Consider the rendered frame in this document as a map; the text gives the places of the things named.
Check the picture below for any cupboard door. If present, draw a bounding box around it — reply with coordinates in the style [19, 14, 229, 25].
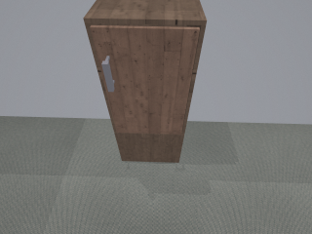
[90, 25, 200, 135]

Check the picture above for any handle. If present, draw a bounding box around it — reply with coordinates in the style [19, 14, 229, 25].
[101, 56, 115, 93]

